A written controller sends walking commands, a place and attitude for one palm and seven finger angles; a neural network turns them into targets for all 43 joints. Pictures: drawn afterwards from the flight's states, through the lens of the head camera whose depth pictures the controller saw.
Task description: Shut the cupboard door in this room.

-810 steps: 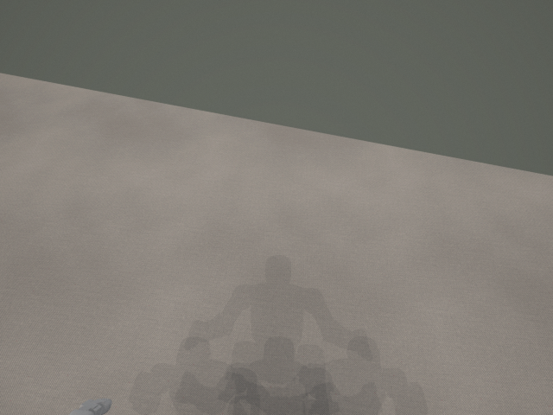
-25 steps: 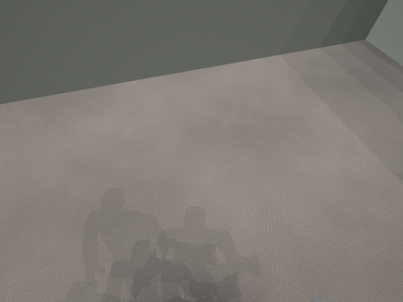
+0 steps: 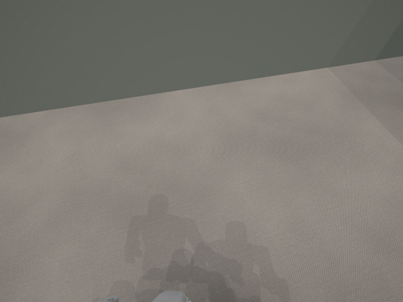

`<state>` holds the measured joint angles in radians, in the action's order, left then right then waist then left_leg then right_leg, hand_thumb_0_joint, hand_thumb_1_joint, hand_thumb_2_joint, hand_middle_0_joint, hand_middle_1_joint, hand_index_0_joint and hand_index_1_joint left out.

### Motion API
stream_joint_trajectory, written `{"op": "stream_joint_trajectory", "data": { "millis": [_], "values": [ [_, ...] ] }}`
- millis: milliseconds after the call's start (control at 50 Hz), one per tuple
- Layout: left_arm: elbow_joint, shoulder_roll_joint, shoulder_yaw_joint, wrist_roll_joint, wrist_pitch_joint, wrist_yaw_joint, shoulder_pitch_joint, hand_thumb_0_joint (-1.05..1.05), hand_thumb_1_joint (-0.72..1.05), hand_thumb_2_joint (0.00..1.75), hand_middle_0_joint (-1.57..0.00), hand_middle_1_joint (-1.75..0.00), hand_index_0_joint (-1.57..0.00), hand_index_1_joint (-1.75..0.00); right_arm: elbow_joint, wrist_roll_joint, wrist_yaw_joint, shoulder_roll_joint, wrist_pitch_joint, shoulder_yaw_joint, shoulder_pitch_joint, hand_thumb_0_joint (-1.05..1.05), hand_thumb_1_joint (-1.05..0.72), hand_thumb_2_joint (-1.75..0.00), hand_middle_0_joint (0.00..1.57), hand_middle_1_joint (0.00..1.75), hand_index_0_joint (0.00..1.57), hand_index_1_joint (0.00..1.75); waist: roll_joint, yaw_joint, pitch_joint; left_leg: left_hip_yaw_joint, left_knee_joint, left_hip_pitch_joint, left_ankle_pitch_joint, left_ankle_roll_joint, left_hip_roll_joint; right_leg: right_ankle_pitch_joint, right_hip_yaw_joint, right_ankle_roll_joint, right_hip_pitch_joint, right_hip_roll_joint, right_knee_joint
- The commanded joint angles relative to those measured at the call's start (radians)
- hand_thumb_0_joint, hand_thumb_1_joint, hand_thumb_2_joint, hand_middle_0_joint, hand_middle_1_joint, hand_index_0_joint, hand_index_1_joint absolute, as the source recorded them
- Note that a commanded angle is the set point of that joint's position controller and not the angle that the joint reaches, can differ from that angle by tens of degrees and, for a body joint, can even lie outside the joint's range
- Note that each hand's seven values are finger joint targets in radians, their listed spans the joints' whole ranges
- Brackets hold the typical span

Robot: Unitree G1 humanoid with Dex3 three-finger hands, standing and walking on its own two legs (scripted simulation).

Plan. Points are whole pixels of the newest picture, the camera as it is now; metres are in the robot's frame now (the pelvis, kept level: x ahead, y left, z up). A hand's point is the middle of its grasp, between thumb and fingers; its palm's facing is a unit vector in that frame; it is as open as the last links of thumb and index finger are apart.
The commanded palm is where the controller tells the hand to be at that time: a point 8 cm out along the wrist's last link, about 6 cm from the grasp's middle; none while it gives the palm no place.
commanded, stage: turn or walk to find it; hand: left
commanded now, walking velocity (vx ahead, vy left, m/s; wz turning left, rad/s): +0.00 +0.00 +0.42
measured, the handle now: out of the picture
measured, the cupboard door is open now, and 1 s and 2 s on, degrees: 86 86 86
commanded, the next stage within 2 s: stand and wait in 1.84 s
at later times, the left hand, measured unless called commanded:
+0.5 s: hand out of the picture -0.05 +0.27 -0.17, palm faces +0.25 -0.94 -0.25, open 7.4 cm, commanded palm none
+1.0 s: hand out of the picture -0.07 +0.19 -0.15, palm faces +0.44 -0.86 -0.27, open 7.4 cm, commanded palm none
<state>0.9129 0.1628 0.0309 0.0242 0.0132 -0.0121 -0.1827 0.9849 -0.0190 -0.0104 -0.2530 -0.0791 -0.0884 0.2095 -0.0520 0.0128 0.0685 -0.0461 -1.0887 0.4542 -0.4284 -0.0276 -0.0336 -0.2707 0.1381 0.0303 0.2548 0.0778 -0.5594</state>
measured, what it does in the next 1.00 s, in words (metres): steps on the spot, turning left: left foot, then right foot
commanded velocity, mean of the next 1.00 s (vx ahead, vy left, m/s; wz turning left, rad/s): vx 0.00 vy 0.00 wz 0.42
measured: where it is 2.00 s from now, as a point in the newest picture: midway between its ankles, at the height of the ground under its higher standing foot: outside the picture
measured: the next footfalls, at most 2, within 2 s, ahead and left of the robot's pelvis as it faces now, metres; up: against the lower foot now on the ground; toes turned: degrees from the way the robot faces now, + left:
left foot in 0.32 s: -0.02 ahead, +0.15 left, +0.00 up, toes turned +13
right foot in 0.74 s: +0.02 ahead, -0.08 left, +0.00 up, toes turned +15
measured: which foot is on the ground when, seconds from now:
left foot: up 0.00-0.30, down 0.32-0.74, up 0.76-1.00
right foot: down 0.00-0.32, up 0.34-0.72, down 0.74-1.00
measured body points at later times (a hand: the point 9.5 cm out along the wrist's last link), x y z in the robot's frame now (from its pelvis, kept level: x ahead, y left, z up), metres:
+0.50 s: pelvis -0.04 +0.04 +0.00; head -0.02 +0.07 +0.45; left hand -0.06 +0.31 -0.15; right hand +0.08 -0.18 -0.13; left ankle -0.06 +0.14 -0.74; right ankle -0.02 -0.10 -0.67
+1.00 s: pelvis -0.05 -0.01 +0.01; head +0.00 -0.02 +0.45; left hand -0.09 +0.24 -0.12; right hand +0.10 -0.23 -0.16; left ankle -0.15 +0.13 -0.65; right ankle -0.02 -0.09 -0.74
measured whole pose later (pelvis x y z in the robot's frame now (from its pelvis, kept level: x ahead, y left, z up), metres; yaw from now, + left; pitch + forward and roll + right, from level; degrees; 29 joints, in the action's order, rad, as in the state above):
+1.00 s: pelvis -0.05 -0.01 +0.01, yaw +26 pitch +0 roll +3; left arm 0.94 0.15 0.03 0.03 0.01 -0.02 -0.21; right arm 1.00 -0.02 -0.01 -0.26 -0.08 -0.09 0.21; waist -0.03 0.02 0.08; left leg -0.03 -1.11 0.47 -0.39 -0.07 0.01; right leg -0.29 0.18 0.04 0.20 0.09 -0.49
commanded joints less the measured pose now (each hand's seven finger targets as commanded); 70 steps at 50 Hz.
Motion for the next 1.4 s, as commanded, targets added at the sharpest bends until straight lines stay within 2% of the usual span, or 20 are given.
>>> {"op": "stream_joint_trajectory", "data": {
  "millis": [0,160,240,260,300,340,420,580,680,700,740,800,840,1040,1140,1160,1200,1220,1280,1380],
  "values": [
    [-0.068,0.2,0.046,0.0,-0.022,-0.021,0.014,0.0,0.9,0.9,-0.2,-0.3,-0.2,-0.3,-0.051,-0.003,-0.012,-0.055,0.017,-0.012,0.023,0.0,-0.9,-0.9,0.2,0.3,0.2,0.3,0.228,-0.001,-0.018,0.013,-0.11,0.04,0.067,-0.023,0.059,0.028,-0.158,0.057,0.006,0.231,0.298],
    [-0.011,0.259,0.067,0.009,-0.014,-0.019,-0.1,0.0,0.9,0.9,-0.2,-0.3,-0.2,-0.3,-0.071,0.008,-0.006,-0.031,0.037,0.012,-0.065,0.0,-0.9,-0.9,0.2,0.3,0.2,0.3,0.238,-0.075,-0.081,0.097,0.26,-0.032,-0.064,-0.025,0.065,0.23,-0.141,0.113,-0.154,0.291,0.229],
    [0.001,0.26,0.072,0.0,-0.005,-0.016,-0.07,0.0,0.9,0.9,-0.2,-0.3,-0.2,-0.3,-0.047,0.011,0.003,-0.037,0.054,0.018,0.032,0.0,-0.9,-0.9,0.2,0.3,0.2,0.3,0.23,-0.019,-0.133,0.138,0.563,-0.216,0.099,-0.01,0.058,0.285,-0.061,0.053,-0.107,0.273,0.098],
    [-0.003,0.238,0.067,-0.008,0.002,-0.013,-0.066,0.0,0.9,0.9,-0.2,-0.3,-0.2,-0.3,-0.037,0.01,0.001,-0.064,0.063,0.011,0.065,0.0,-0.9,-0.9,0.2,0.3,0.2,0.3,0.145,0.005,-0.147,0.098,0.689,-0.331,0.2,0.005,0.083,0.2,-0.021,0.002,-0.012,0.24,0.008],
    [-0.064,0.135,0.041,-0.009,0.018,-0.004,-0.01,0.0,0.9,0.9,-0.2,-0.3,-0.2,-0.3,-0.054,-0.003,0.008,-0.224,0.065,-0.022,0.099,0.0,-0.9,-0.9,0.2,0.3,0.2,0.3,-0.263,0.041,-0.076,-0.34,0.841,-0.361,0.443,0.173,0.437,-0.332,0.015,-0.099,0.322,0.046,-0.347],
    [-0.05,0.154,0.049,-0.005,0.037,-0.007,0.07,0.0,0.9,0.9,-0.2,-0.3,-0.2,-0.3,-0.043,-0.006,0.027,-0.187,0.063,-0.013,0.048,0.0,-0.9,-0.9,0.2,0.3,0.2,0.3,-0.191,0.034,-0.009,-0.296,0.854,-0.227,0.326,0.197,0.38,-0.251,-0.103,-0.093,0.315,0.047,-0.506],
    [0.003,0.156,0.047,-0.006,0.026,0.007,-0.015,0.0,0.9,0.9,-0.2,-0.3,-0.2,-0.3,-0.062,0.0,0.031,-0.135,0.076,0.006,-0.03,0.0,-0.9,-0.9,0.2,0.3,0.2,0.3,-0.082,-0.014,-0.052,-0.152,0.799,-0.291,0.456,0.171,0.262,-0.114,-0.106,-0.107,0.288,0.024,-0.519],
    [-0.033,0.134,0.034,-0.014,0.015,-0.004,0.042,0.0,0.9,0.9,-0.2,-0.3,-0.2,-0.3,-0.057,-0.006,0.028,-0.144,0.066,-0.011,0.028,0.0,-0.9,-0.9,0.2,0.3,0.2,0.3,-0.085,0.026,-0.092,-0.252,0.733,-0.355,0.603,0.208,0.268,-0.189,-0.11,-0.109,0.206,-0.019,-0.277],
    [-0.006,0.145,0.036,-0.018,-0.001,-0.011,-0.074,0.0,0.9,0.9,-0.2,-0.3,-0.2,-0.3,-0.078,0.0,0.021,-0.135,0.058,-0.016,-0.026,0.0,-0.9,-0.9,0.2,0.3,0.2,0.3,-0.07,-0.032,-0.118,-0.268,0.651,-0.194,0.521,0.153,0.198,0.007,-0.085,-0.091,-0.073,-0.045,0.083],
    [0.0,0.174,0.041,-0.013,-0.01,-0.016,-0.109,0.0,0.9,0.9,-0.2,-0.3,-0.2,-0.3,-0.084,0.007,0.018,-0.107,0.06,-0.012,-0.026,0.0,-0.9,-0.9,0.2,0.3,0.2,0.3,0.006,-0.048,-0.134,-0.231,0.58,-0.101,0.405,0.107,0.148,0.076,-0.133,-0.079,-0.194,0.016,0.205],
    [-0.022,0.286,0.066,-0.001,-0.02,-0.022,-0.107,0.0,0.9,0.9,-0.2,-0.3,-0.2,-0.3,-0.118,0.004,0.014,-0.063,0.05,-0.009,-0.036,0.0,-0.9,-0.9,0.2,0.3,0.2,0.3,0.362,-0.061,-0.089,-0.024,0.195,0.107,-0.13,0.006,-0.03,0.113,-0.479,0.101,-0.163,0.39,0.316],
    [-0.057,0.203,0.052,-0.007,-0.017,-0.023,0.013,0.0,0.9,0.9,-0.2,-0.3,-0.2,-0.3,-0.072,-0.005,0.001,-0.071,0.027,-0.019,-0.021,0.0,-0.9,-0.9,0.2,0.3,0.2,0.3,0.18,0.0,0.013,-0.051,-0.09,0.101,-0.012,0.004,0.036,0.098,-0.302,0.095,-0.011,0.276,0.298],
    [-0.061,0.177,0.043,-0.007,-0.028,-0.021,0.017,0.0,0.9,0.9,-0.2,-0.3,-0.2,-0.3,-0.051,-0.004,-0.004,-0.056,0.025,-0.011,0.016,0.0,-0.9,-0.9,0.2,0.3,0.2,0.3,0.193,0.009,-0.017,-0.02,-0.12,0.102,0.054,-0.019,0.045,0.248,-0.188,0.076,-0.068,0.229,0.256],
    [0.006,0.241,0.058,0.006,-0.021,-0.018,-0.128,0.0,0.9,0.9,-0.2,-0.3,-0.2,-0.3,-0.07,0.007,-0.001,-0.034,0.034,0.018,-0.107,0.0,-0.9,-0.9,0.2,0.3,0.2,0.3,0.246,-0.067,-0.079,0.084,0.207,0.011,-0.037,-0.038,0.062,0.529,-0.103,0.11,-0.218,0.269,0.173],
    [0.02,0.263,0.069,0.001,-0.01,-0.017,-0.094,0.0,0.9,0.9,-0.2,-0.3,-0.2,-0.3,-0.063,0.01,0.003,-0.045,0.054,0.024,-0.053,0.0,-0.9,-0.9,0.2,0.3,0.2,0.3,0.254,-0.031,-0.119,0.145,0.548,-0.19,0.118,-0.013,0.053,0.472,-0.043,0.056,-0.164,0.264,0.063],
    [0.016,0.252,0.068,-0.007,-0.005,-0.014,-0.085,0.0,0.9,0.9,-0.2,-0.3,-0.2,-0.3,-0.055,0.008,0.001,-0.071,0.062,0.019,-0.016,0.0,-0.9,-0.9,0.2,0.3,0.2,0.3,0.186,-0.002,-0.136,0.123,0.683,-0.301,0.248,0.002,0.073,0.394,-0.005,0.01,-0.095,0.24,-0.019],
    [-0.038,0.147,0.042,-0.013,0.007,-0.005,-0.073,0.0,0.9,0.9,-0.2,-0.3,-0.2,-0.3,-0.054,0.001,0.006,-0.232,0.069,-0.017,0.057,0.0,-0.9,-0.9,0.2,0.3,0.2,0.3,-0.246,0.032,-0.137,-0.299,0.749,-0.489,0.786,0.18,0.432,-0.366,0.037,-0.103,0.28,0.052,-0.361],
    [-0.053,0.156,0.034,-0.007,0.02,-0.012,-0.001,0.0,0.9,0.9,-0.2,-0.3,-0.2,-0.3,-0.034,0.0,0.019,-0.235,0.066,-0.019,0.095,0.0,-0.9,-0.9,0.2,0.3,0.2,0.3,-0.191,0.063,-0.129,-0.304,0.741,-0.434,0.833,0.234,0.446,-0.383,-0.057,-0.1,0.284,0.048,-0.467],
    [-0.014,0.166,0.045,-0.01,0.021,-0.002,0.005,0.0,0.9,0.9,-0.2,-0.3,-0.2,-0.3,-0.061,-0.001,0.033,-0.158,0.07,0.002,-0.027,0.0,-0.9,-0.9,0.2,0.3,0.2,0.3,-0.111,0.004,-0.095,-0.182,0.726,-0.377,0.738,0.204,0.321,-0.213,-0.112,-0.104,0.3,0.042,-0.564],
    [-0.011,0.161,0.041,-0.011,0.021,0.0,-0.004,0.0,0.9,0.9,-0.2,-0.3,-0.2,-0.3,-0.07,0.002,0.028,-0.147,0.075,0.003,-0.026,0.0,-0.9,-0.9,0.2,0.3,0.2,0.3,-0.071,-0.002,-0.093,-0.158,0.74,-0.368,0.699,0.194,0.271,-0.155,-0.111,-0.118,0.26,0.022,-0.486]
  ]
}}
